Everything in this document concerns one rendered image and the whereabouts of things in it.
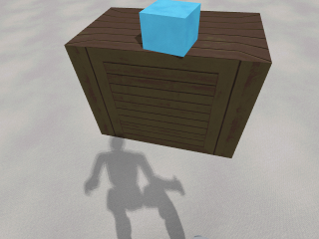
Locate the carton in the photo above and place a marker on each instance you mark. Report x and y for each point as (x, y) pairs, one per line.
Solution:
(170, 26)

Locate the pedestal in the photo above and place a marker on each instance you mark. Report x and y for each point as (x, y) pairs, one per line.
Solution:
(200, 102)

